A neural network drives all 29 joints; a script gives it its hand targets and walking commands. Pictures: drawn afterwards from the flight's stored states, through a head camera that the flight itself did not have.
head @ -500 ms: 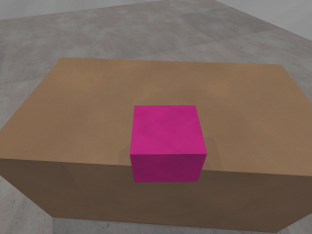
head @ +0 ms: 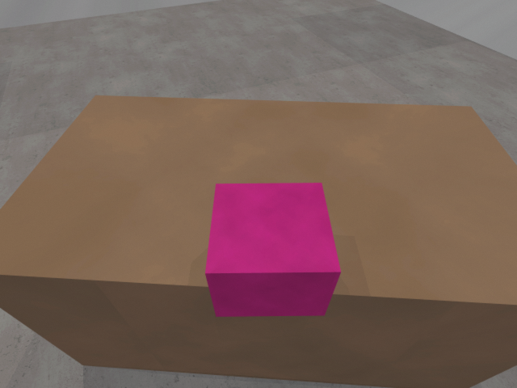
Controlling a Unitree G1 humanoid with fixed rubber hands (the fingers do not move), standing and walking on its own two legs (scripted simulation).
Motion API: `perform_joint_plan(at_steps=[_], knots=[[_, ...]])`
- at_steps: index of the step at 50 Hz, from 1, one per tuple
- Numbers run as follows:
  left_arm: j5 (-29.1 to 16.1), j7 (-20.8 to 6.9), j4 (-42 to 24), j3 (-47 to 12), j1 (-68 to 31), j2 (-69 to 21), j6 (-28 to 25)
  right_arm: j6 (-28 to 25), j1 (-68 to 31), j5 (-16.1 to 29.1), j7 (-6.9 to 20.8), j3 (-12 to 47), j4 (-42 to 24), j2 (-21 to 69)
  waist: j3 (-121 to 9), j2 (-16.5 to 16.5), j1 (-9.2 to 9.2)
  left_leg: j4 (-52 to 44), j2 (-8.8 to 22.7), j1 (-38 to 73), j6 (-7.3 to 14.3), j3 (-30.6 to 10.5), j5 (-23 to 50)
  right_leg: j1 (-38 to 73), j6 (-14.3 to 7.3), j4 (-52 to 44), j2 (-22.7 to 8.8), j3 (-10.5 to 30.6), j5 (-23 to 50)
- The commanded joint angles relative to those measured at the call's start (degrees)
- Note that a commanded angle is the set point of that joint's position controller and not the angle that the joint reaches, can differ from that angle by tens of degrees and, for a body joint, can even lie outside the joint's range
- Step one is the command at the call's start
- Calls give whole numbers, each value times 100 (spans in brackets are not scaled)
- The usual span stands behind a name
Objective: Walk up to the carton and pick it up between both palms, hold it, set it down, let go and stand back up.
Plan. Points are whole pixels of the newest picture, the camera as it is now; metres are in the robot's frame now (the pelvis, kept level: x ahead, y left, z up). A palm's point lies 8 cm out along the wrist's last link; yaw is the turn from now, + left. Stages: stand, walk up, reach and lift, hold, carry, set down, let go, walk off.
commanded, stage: walk up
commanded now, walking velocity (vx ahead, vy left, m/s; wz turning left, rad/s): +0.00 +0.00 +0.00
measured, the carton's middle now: (269, 248) +0.38 +0.00 -0.02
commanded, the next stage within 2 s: stand in 0.08 s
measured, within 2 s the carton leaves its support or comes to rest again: neither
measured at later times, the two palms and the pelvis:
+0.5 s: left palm out of the picture -0.02 +0.21 -0.16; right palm out of the picture -0.03 -0.21 -0.16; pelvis -0.01 +0.00 -0.01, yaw +0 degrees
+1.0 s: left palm out of the picture +0.14 +0.18 -0.12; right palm out of the picture +0.13 -0.18 -0.13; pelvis -0.04 +0.02 +0.00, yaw -4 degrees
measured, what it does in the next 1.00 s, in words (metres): stands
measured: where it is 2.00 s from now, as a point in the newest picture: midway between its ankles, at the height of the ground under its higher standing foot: outside the picture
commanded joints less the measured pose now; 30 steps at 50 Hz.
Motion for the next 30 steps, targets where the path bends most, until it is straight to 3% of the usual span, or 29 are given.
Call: perform_joint_plan(at_steps=[1,6,11,13,14,15,19,20,22,23,24,25,26,27,28,29,30], knots=[[-1,29,35,50,680,358,2,3,610,-2,-23,-34,23,-299,540,-93,14,-198,361,-195,205,-214,1390,-323,-4,-451,-756,522,2051],[4,30,57,33,730,334,17,-4,644,-7,-29,-36,30,-273,433,89,38,-248,325,-116,199,-207,1325,-258,-27,-491,-778,571,1725],[8,22,50,49,653,421,-3,-4,615,-15,-36,-37,80,-331,413,-186,21,-231,368,-74,191,-167,1317,-129,-9,-518,-775,533,2067],[-19,28,56,42,689,379,1,-5,620,-1,-34,-13,93,-249,443,3,8,-220,355,-102,204,-152,1330,-154,-30,-512,-820,554,2137],[-10,34,59,48,682,452,-7,-12,672,-5,-33,1,91,-230,444,-109,-18,-244,348,-85,210,-166,1322,-123,-20,-503,-810,549,2188],[-5,37,63,68,686,483,-19,-22,695,5,-37,12,109,-216,333,-16,-4,-180,358,-76,208,-155,1388,-38,-51,-479,-824,528,2337],[4,22,74,45,675,433,5,4,680,-26,-41,12,112,-242,565,-90,2,-244,389,-135,199,-192,1374,-220,-15,-499,-774,528,2029],[8,25,53,40,707,452,23,12,715,-7,-36,29,122,-204,595,98,-17,-296,360,-182,203,-180,1235,-249,-28,-529,-775,520,1681],[9,21,69,37,781,433,32,-6,651,-11,-43,22,105,-253,426,142,49,-237,364,-90,241,-189,1309,-148,-18,-507,-782,530,1795],[-396,-81,-4123,318,-6520,1564,594,407,-6378,426,59,-42,-3888,-1256,-741,-56,170,501,-218,-2055,421,-384,-225,-2779,178,631,-359,707,206],[-328,31,-3183,420,-5455,1148,1176,895,-5518,354,-149,-368,-3326,-1167,-764,-127,3,877,-203,-1572,369,-136,-840,-2593,62,615,-375,432,-628],[-404,91,-2621,233,-4653,1106,1886,1570,-4892,259,-168,-100,-2534,-1081,-691,-99,8,1127,-187,-1763,430,-94,-883,-2786,51,840,-542,582,-806],[-522,101,-2900,197,-4430,1117,2322,1940,-4686,395,-135,-71,-2828,-974,-1087,-186,42,1328,-130,-1792,523,-113,-965,-2988,26,1016,-650,632,-891],[-762,156,-2968,17,-4252,887,2650,2199,-4472,707,-109,129,-2851,-697,-1463,-116,125,1597,-86,-2009,553,-170,-692,-2979,-1,1332,-642,667,-440],[-1053,236,-2861,-145,-3711,790,2922,2457,-3995,979,-85,262,-2655,-558,-2198,-14,91,1838,-32,-2116,574,-265,-46,-2745,-30,1620,-594,738,332],[-1295,276,-2974,-266,-3457,644,3117,2658,-3823,1142,-45,304,-2820,-600,-2636,-3,201,1938,-72,-2200,507,-277,468,-2626,42,1772,-514,780,923],[-1451,269,-2752,-358,-3136,519,3324,2867,-3671,1305,8,352,-2568,-571,-3028,-53,262,1992,-109,-2131,507,-286,966,-2533,133,1890,-477,839,1620]])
